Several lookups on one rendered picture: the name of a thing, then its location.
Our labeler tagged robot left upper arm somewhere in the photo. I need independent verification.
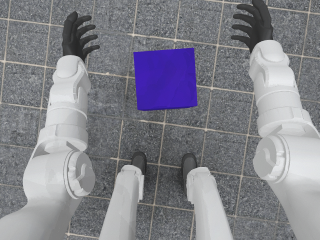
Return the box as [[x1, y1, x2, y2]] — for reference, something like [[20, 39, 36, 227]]
[[0, 149, 96, 240]]

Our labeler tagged robot left hand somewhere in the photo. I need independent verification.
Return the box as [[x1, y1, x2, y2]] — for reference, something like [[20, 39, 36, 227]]
[[62, 11, 100, 64]]

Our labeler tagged robot right upper arm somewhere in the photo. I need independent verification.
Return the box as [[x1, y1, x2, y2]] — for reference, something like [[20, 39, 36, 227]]
[[253, 133, 320, 240]]

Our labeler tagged carton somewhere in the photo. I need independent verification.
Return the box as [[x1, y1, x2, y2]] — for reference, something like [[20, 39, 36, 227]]
[[133, 47, 198, 111]]

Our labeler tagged left robot thigh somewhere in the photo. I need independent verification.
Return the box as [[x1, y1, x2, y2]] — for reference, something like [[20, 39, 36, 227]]
[[98, 170, 145, 240]]

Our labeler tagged robot right foot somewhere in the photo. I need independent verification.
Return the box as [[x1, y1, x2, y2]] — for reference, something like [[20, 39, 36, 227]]
[[181, 153, 197, 196]]

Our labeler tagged right robot forearm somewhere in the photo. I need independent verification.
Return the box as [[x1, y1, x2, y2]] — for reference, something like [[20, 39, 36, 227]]
[[248, 40, 320, 140]]

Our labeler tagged left robot forearm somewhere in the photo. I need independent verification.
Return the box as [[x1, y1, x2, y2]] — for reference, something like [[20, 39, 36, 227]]
[[23, 55, 91, 195]]

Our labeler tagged robot right hand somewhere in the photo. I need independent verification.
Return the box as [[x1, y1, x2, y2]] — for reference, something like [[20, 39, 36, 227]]
[[230, 0, 274, 54]]

